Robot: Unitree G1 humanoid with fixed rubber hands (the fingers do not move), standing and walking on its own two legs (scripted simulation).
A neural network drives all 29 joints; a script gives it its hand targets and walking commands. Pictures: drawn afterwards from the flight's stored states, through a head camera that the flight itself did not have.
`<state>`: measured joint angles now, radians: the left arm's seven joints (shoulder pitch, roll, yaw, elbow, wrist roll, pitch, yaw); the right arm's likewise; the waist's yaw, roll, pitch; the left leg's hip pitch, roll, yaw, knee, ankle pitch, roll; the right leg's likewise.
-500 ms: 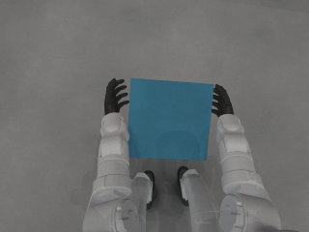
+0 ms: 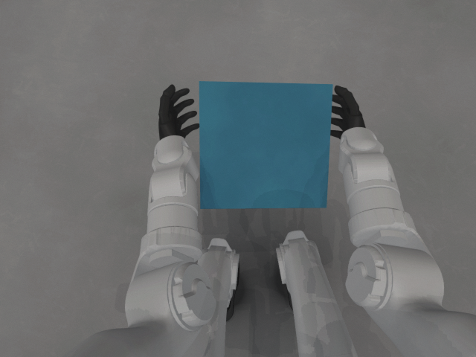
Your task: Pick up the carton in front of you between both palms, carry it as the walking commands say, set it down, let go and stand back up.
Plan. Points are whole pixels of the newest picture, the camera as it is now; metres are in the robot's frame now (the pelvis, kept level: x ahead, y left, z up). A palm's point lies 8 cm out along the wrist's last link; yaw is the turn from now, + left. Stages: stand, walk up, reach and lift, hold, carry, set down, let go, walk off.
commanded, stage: set down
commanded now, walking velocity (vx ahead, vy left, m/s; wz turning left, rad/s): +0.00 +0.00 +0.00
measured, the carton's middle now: (255, 145) +0.46 -0.02 -0.18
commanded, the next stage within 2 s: none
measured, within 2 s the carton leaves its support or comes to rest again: rests again in 1.44 s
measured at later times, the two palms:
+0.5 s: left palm (202, 151) +0.47 +0.10 -0.23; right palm (332, 141) +0.47 -0.19 -0.26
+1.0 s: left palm (200, 150) +0.50 +0.12 -0.32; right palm (316, 137) +0.51 -0.18 -0.33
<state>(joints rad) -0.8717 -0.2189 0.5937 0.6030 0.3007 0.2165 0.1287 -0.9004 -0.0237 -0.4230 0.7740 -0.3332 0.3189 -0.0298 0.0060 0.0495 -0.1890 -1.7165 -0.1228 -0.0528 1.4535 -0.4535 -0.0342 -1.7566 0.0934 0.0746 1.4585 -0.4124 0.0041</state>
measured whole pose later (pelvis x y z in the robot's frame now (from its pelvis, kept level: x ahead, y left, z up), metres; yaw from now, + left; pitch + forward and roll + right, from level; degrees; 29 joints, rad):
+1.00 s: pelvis -0.01 -0.01 -0.19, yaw +4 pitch +42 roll +3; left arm -1.21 0.00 0.49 0.81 0.06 0.11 0.21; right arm -1.34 -0.26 -0.19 1.06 -0.09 0.20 -0.02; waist -0.04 0.07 0.11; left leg -2.27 -0.21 -0.03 2.10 -0.58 -0.10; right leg -2.31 0.08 0.02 2.12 -0.55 -0.01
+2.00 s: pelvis -0.02 -0.01 -0.21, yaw +4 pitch +35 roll +3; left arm -1.29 0.11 0.36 1.07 0.02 0.04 0.13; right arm -1.39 -0.37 -0.21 1.23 -0.05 0.04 0.01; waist -0.02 0.10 0.31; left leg -2.22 -0.17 0.01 2.19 -0.59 -0.08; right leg -2.26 0.03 0.01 2.22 -0.56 -0.03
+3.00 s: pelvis +0.01 -0.01 -0.03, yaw +2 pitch +45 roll +4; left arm -0.87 0.07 0.25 0.59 -0.05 0.17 0.18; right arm -1.05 -0.40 -0.23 0.87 0.04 0.15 0.11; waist 0.00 0.02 -0.05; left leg -1.83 -0.09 -0.02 1.54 -0.50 -0.04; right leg -1.88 0.06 0.03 1.57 -0.47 -0.03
